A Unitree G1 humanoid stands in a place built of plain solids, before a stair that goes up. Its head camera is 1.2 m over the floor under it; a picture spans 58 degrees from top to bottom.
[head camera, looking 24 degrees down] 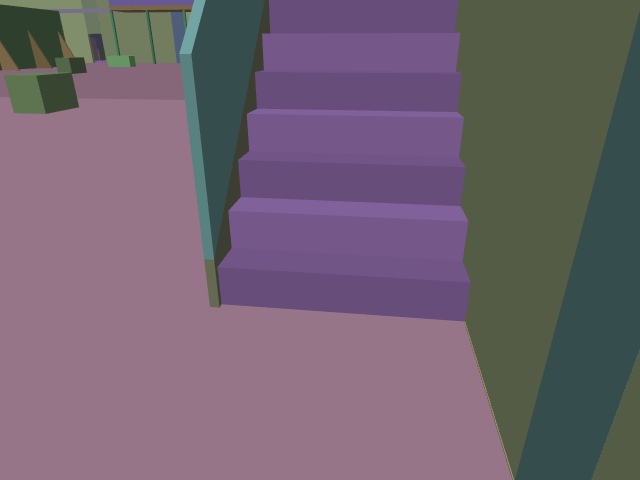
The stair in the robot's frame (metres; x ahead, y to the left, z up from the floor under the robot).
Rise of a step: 0.21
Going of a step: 0.22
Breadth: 1.21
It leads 7 degrees to the right of straight ahead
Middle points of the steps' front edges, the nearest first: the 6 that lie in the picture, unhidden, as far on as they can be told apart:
1.81 -0.09 0.21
2.03 -0.12 0.43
2.26 -0.15 0.64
2.48 -0.18 0.85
2.70 -0.21 1.07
2.92 -0.23 1.28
